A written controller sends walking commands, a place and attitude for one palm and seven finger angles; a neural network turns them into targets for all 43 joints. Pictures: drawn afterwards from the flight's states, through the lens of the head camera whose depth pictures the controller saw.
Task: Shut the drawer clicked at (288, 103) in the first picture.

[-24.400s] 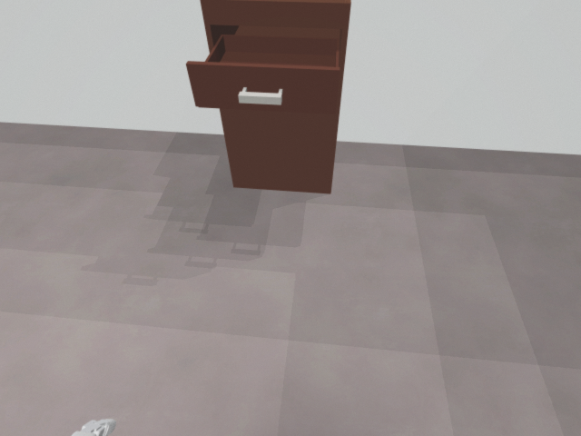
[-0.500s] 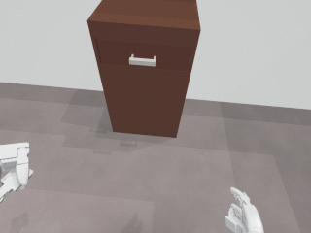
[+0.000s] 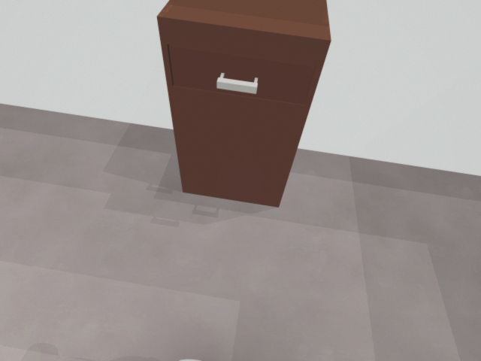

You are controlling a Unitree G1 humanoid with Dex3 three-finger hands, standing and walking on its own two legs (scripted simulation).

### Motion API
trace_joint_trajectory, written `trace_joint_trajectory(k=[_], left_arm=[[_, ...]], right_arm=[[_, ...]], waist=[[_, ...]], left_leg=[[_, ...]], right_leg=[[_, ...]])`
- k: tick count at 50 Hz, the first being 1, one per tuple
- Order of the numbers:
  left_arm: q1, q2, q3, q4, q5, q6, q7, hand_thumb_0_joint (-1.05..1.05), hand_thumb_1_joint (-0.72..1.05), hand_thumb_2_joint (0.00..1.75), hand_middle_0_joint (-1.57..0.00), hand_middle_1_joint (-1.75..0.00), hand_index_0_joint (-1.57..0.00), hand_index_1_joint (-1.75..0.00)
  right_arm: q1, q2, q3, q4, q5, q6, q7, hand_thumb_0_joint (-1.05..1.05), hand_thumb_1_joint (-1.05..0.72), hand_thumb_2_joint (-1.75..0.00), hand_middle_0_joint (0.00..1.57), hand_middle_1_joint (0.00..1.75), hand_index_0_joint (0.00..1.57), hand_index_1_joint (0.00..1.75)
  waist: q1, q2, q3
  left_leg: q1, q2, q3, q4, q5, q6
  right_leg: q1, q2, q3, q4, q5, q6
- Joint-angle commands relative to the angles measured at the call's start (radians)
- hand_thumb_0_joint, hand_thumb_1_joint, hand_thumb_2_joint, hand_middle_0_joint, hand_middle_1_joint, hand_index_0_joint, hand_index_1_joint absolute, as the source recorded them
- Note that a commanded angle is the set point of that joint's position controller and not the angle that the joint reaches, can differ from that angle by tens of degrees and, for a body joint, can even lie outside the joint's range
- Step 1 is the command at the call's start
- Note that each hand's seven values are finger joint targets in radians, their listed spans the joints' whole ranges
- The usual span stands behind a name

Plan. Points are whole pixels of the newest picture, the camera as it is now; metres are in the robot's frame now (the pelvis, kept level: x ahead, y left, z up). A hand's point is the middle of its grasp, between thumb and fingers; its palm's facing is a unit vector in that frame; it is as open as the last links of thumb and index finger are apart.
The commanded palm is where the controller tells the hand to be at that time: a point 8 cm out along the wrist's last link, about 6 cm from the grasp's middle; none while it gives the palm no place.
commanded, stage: let the arm hang, fingers relaxed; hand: left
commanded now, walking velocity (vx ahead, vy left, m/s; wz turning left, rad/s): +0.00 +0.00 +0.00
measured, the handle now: (238, 81) +0.90 +0.06 -0.06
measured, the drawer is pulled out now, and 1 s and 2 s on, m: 0.00 0.00 0.00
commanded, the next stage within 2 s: look to check the result in 0.70 s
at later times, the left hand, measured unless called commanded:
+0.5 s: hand out of the picture +0.01 +0.19 -0.17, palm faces -0.01 -0.97 -0.23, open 7.2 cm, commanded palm none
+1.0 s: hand out of the picture +0.04 +0.19 -0.16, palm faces -0.02 -0.96 -0.27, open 7.4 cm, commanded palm none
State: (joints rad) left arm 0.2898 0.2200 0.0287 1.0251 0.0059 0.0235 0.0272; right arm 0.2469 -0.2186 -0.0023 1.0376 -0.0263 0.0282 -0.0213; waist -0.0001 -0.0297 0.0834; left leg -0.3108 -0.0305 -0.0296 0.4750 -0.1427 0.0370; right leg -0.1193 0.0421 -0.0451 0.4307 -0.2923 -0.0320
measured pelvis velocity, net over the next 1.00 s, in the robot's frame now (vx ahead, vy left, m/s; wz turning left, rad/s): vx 0.01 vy -0.02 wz -0.02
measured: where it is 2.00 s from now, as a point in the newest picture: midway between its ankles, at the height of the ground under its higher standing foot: outside the picture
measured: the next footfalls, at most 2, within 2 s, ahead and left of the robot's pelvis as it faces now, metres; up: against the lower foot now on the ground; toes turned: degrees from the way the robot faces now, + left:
none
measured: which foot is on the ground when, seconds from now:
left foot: down 0.00-1.00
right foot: down 0.00-1.00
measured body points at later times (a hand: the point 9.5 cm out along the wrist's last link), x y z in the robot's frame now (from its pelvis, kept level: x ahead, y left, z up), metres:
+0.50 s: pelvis +0.00 +0.00 +0.00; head +0.00 -0.01 +0.45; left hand +0.01 +0.24 -0.15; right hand +0.01 -0.24 -0.16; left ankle +0.07 +0.09 -0.74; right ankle -0.04 -0.10 -0.74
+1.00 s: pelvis +0.01 -0.02 +0.01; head +0.03 -0.03 +0.46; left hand +0.04 +0.24 -0.14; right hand +0.03 -0.28 -0.15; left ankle +0.07 +0.09 -0.74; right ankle -0.04 -0.10 -0.74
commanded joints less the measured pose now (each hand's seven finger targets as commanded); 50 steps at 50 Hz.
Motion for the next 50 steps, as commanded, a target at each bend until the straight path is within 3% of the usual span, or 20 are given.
trace_joint_trajectory(k=[1, 6, 10, 13, 18, 26, 36, 40, 50], left_arm=[[0.023, 0.122, 0.007, 0.025, 0.004, -0.035, -0.009, 0.00, 0.90, 0.90, -0.56, -0.69, -0.56, -0.69], [0.041, 0.114, -0.001, 0.082, 0.002, -0.033, -0.005, 0.00, 0.90, 0.90, -0.36, -0.47, -0.36, -0.47], [0.062, 0.111, -0.002, 0.101, 0.004, -0.034, -0.001, 0.00, 0.90, 0.90, -0.20, -0.30, -0.20, -0.30], [0.056, 0.103, -0.003, 0.108, 0.004, -0.032, 0.000, 0.00, 0.90, 0.90, -0.20, -0.30, -0.20, -0.30], [0.048, 0.099, 0.000, 0.108, 0.006, -0.033, 0.002, 0.00, 0.90, 0.90, -0.20, -0.30, -0.20, -0.30], [0.014, 0.103, 0.003, 0.095, 0.006, -0.044, 0.004, 0.00, 0.90, 0.90, -0.20, -0.30, -0.20, -0.30], [-0.028, 0.119, 0.010, 0.086, 0.004, -0.045, 0.001, 0.00, 0.90, 0.90, -0.20, -0.30, -0.20, -0.30], [-0.035, 0.130, 0.011, 0.084, 0.003, -0.051, 0.002, 0.00, 0.90, 0.90, -0.20, -0.30, -0.20, -0.30], [-0.052, 0.155, 0.012, 0.085, 0.001, -0.052, 0.004, 0.00, 0.90, 0.90, -0.20, -0.30, -0.20, -0.30]], right_arm=[[-0.011, -0.137, -0.033, -0.020, 0.011, -0.027, -0.018, 0.00, -0.90, -0.90, 0.20, 0.30, 0.20, 0.30], [0.021, -0.128, -0.037, 0.031, 0.011, -0.022, -0.020, 0.00, -0.90, -0.90, 0.20, 0.30, 0.20, 0.30], [0.029, -0.130, -0.038, 0.045, 0.012, -0.024, -0.021, 0.00, -0.90, -0.90, 0.20, 0.30, 0.20, 0.30], [0.036, -0.118, -0.038, 0.059, 0.009, -0.022, -0.020, 0.00, -0.90, -0.90, 0.20, 0.30, 0.20, 0.30], [0.030, -0.111, -0.038, 0.066, 0.008, -0.027, -0.019, 0.00, -0.90, -0.90, 0.20, 0.30, 0.20, 0.30], [0.010, -0.112, -0.037, 0.068, 0.009, -0.039, -0.019, 0.00, -0.90, -0.90, 0.20, 0.30, 0.20, 0.30], [-0.014, -0.129, -0.035, 0.065, 0.009, -0.042, -0.020, 0.00, -0.90, -0.90, 0.20, 0.30, 0.20, 0.30], [-0.024, -0.143, -0.036, 0.064, 0.011, -0.044, -0.021, 0.00, -0.90, -0.90, 0.20, 0.30, 0.20, 0.30], [-0.044, -0.165, -0.035, 0.066, 0.013, -0.042, -0.022, 0.00, -0.90, -0.90, 0.20, 0.30, 0.20, 0.30]], waist=[[-0.007, 0.095, -0.068], [-0.010, 0.055, -0.022], [-0.004, 0.027, -0.023], [-0.009, 0.011, 0.010], [-0.007, 0.038, 0.014], [-0.009, 0.028, -0.010], [-0.011, 0.051, -0.021], [-0.008, 0.032, -0.047], [-0.009, 0.019, -0.055]], left_leg=[[0.112, 0.125, -0.149, -0.126, -0.052, 0.021], [0.115, 0.124, -0.144, -0.147, -0.104, 0.020], [0.115, 0.126, -0.143, -0.157, -0.098, 0.024], [0.106, 0.120, -0.139, -0.164, -0.121, 0.022], [0.096, 0.125, -0.148, -0.186, -0.130, 0.023], [0.134, 0.125, -0.117, -0.152, 0.021, 0.017], [0.150, 0.128, -0.114, -0.146, 0.053, 0.012], [0.177, 0.129, -0.101, -0.125, 0.127, 0.010], [0.193, 0.132, -0.085, -0.114, 0.164, 0.004]], right_leg=[[-0.062, -0.122, 0.125, -0.137, -0.015, -0.043], [-0.098, -0.122, 0.123, -0.155, -0.074, -0.045], [-0.095, -0.120, 0.125, -0.148, -0.065, -0.043], [-0.120, -0.122, 0.129, -0.153, -0.096, -0.042], [-0.118, -0.116, 0.128, -0.136, -0.076, -0.038], [-0.093, -0.131, 0.130, -0.147, 0.018, -0.032], [-0.070, -0.135, 0.135, -0.161, 0.041, -0.033], [-0.048, -0.142, 0.135, -0.163, 0.125, -0.029], [-0.021, -0.147, 0.137, -0.172, 0.213, -0.018]])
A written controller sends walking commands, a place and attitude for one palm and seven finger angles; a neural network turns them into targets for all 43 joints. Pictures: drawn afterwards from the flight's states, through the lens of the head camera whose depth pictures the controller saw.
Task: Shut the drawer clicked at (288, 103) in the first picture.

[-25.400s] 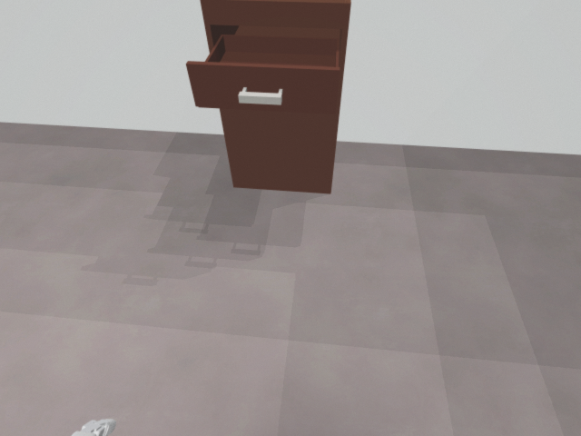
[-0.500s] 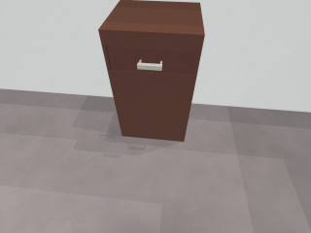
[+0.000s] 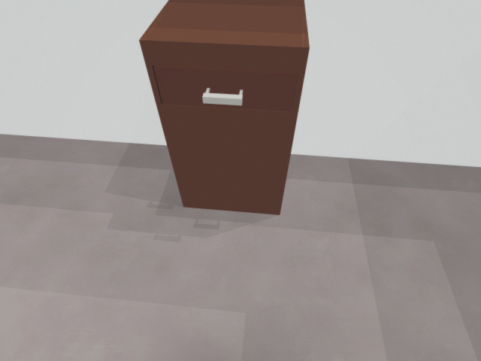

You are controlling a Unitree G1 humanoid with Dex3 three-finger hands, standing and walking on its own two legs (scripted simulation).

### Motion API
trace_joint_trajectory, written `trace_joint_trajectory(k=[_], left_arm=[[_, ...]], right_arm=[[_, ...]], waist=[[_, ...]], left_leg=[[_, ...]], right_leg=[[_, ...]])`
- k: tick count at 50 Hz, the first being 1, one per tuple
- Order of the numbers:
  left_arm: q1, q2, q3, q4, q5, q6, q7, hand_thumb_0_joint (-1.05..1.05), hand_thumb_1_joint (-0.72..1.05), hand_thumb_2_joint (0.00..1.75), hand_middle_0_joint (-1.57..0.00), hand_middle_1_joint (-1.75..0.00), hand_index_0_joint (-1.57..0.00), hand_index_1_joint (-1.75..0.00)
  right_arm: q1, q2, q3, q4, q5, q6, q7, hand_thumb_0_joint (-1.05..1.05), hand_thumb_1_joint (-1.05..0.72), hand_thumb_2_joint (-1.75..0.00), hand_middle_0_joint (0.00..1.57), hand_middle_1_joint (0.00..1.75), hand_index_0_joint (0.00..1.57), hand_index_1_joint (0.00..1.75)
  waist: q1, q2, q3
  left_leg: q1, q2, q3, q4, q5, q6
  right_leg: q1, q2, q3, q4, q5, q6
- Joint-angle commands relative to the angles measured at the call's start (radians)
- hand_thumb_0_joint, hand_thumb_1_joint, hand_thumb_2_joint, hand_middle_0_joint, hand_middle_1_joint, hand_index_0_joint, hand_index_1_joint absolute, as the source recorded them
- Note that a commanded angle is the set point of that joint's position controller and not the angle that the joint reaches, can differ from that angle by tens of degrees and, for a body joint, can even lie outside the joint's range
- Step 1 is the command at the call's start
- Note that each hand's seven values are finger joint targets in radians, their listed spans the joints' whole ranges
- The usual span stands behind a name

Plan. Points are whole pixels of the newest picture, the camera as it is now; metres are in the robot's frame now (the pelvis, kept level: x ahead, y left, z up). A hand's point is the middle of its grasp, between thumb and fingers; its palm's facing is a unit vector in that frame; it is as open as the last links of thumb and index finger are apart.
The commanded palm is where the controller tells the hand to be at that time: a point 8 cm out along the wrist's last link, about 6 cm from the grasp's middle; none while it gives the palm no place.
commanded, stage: look to check the result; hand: left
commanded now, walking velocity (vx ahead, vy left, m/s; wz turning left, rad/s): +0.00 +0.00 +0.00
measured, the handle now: (223, 95) +0.89 +0.09 -0.07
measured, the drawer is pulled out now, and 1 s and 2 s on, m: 0.00 0.00 0.00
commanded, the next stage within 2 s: stand and wait in 0.32 s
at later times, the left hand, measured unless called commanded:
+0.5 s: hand out of the picture +0.05 +0.20 -0.17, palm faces +0.00 -0.96 -0.28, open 7.4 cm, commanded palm none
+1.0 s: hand out of the picture +0.06 +0.21 -0.16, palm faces -0.01 -0.96 -0.29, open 7.4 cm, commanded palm none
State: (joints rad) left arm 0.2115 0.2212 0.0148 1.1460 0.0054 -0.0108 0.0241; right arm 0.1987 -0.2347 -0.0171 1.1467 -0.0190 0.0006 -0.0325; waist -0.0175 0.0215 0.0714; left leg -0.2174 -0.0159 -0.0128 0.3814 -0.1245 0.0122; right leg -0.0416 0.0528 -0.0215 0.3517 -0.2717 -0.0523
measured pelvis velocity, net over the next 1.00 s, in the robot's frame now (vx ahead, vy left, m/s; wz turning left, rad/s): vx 0.01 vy -0.01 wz -0.01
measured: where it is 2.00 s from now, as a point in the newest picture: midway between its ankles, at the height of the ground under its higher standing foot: outside the picture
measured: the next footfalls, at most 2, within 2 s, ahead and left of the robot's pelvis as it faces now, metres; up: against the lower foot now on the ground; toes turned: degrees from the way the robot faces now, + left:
none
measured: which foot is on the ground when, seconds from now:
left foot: down 0.00-1.00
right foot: down 0.00-1.00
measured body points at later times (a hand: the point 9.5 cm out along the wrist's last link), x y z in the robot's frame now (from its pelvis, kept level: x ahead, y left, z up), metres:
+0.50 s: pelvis +0.01 -0.01 +0.00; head +0.02 -0.02 +0.45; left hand +0.05 +0.25 -0.15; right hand +0.05 -0.28 -0.15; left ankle +0.05 +0.11 -0.74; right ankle -0.05 -0.08 -0.74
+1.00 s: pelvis +0.01 -0.01 +0.00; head +0.03 -0.02 +0.45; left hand +0.06 +0.26 -0.14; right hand +0.05 -0.28 -0.15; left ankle +0.05 +0.11 -0.74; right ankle -0.05 -0.08 -0.74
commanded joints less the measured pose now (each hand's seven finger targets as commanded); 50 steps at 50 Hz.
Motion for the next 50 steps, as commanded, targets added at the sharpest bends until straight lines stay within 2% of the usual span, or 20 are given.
trace_joint_trajectory(k=[1, 3, 17, 20, 24, 30, 39, 46, 50], left_arm=[[0.022, 0.153, 0.025, -0.034, 0.001, -0.018, 0.008, 0.00, 0.90, 0.90, -0.20, -0.30, -0.20, -0.30], [0.018, 0.157, 0.025, -0.032, 0.001, -0.017, 0.007, 0.00, 0.90, 0.90, -0.20, -0.30, -0.20, -0.30], [-0.008, 0.177, 0.030, -0.040, 0.001, -0.018, 0.006, 0.00, 0.90, 0.90, -0.20, -0.30, -0.20, -0.30], [-0.004, 0.184, 0.032, -0.043, 0.002, -0.020, 0.008, 0.00, 0.90, 0.90, -0.20, -0.30, -0.20, -0.30], [-0.009, 0.184, 0.032, -0.043, 0.001, -0.019, 0.007, 0.00, 0.90, 0.90, -0.20, -0.30, -0.20, -0.30], [-0.010, 0.194, 0.037, -0.049, 0.001, -0.020, 0.009, 0.00, 0.90, 0.90, -0.20, -0.30, -0.20, -0.30], [-0.017, 0.195, 0.034, -0.044, -0.001, -0.017, 0.005, 0.00, 0.90, 0.90, -0.20, -0.30, -0.20, -0.30], [-0.019, 0.196, 0.031, -0.041, 0.000, -0.017, 0.003, 0.00, 0.90, 0.90, -0.20, -0.30, -0.20, -0.30], [-0.016, 0.204, 0.034, -0.045, 0.001, -0.020, 0.005, 0.00, 0.90, 0.90, -0.20, -0.30, -0.20, -0.30]], right_arm=[[0.005, -0.146, -0.020, -0.041, 0.005, -0.013, -0.011, 0.00, -0.90, -0.90, 0.20, 0.30, 0.20, 0.30], [-0.001, -0.150, -0.019, -0.040, 0.004, -0.013, -0.010, 0.00, -0.90, -0.90, 0.20, 0.30, 0.20, 0.30], [-0.027, -0.173, -0.019, -0.046, 0.004, -0.015, -0.011, 0.00, -0.90, -0.90, 0.20, 0.30, 0.20, 0.30], [-0.032, -0.176, -0.021, -0.050, 0.006, -0.014, -0.011, 0.00, -0.90, -0.90, 0.20, 0.30, 0.20, 0.30], [-0.033, -0.176, -0.020, -0.048, 0.005, -0.013, -0.012, 0.00, -0.90, -0.90, 0.20, 0.30, 0.20, 0.30], [-0.030, -0.184, -0.022, -0.051, 0.006, -0.014, -0.013, 0.00, -0.90, -0.90, 0.20, 0.30, 0.20, 0.30], [-0.031, -0.188, -0.019, -0.047, 0.006, -0.015, -0.013, 0.00, -0.90, -0.90, 0.20, 0.30, 0.20, 0.30], [-0.036, -0.192, -0.018, -0.045, 0.005, -0.015, -0.012, 0.00, -0.90, -0.90, 0.20, 0.30, 0.20, 0.30], [-0.038, -0.197, -0.020, -0.046, 0.007, -0.015, -0.011, 0.00, -0.90, -0.90, 0.20, 0.30, 0.20, 0.30]], waist=[[0.006, -0.039, -0.039], [0.007, -0.019, -0.040], [0.008, -0.031, -0.039], [0.010, -0.034, -0.050], [0.009, -0.034, -0.038], [0.010, -0.041, -0.060], [0.009, -0.013, -0.049], [0.009, -0.028, -0.037], [0.010, -0.041, -0.050]], left_leg=[[0.099, 0.118, -0.101, -0.022, 0.134, 0.029], [0.103, 0.120, -0.100, -0.026, 0.134, 0.027], [0.110, 0.124, -0.099, -0.033, 0.150, 0.024], [0.116, 0.121, -0.092, -0.021, 0.160, 0.023], [0.110, 0.121, -0.087, -0.024, 0.147, 0.020], [0.120, 0.123, -0.085, -0.013, 0.182, 0.021], [0.126, 0.129, -0.093, -0.033, 0.166, 0.022], [0.132, 0.131, -0.096, -0.043, 0.147, 0.022], [0.134, 0.128, -0.091, -0.037, 0.159, 0.021]], right_leg=[[-0.098, -0.161, 0.112, -0.095, 0.190, 0.002], [-0.096, -0.162, 0.112, -0.094, 0.189, 0.000], [-0.080, -0.161, 0.117, -0.107, 0.217, 0.009], [-0.072, -0.164, 0.121, -0.108, 0.261, 0.022], [-0.071, -0.167, 0.120, -0.110, 0.268, 0.024], [-0.051, -0.165, 0.118, -0.102, 0.321, 0.030], [-0.057, -0.163, 0.120, -0.112, 0.251, 0.015], [-0.074, -0.162, 0.122, -0.122, 0.214, 0.013], [-0.066, -0.163, 0.125, -0.120, 0.248, 0.022]])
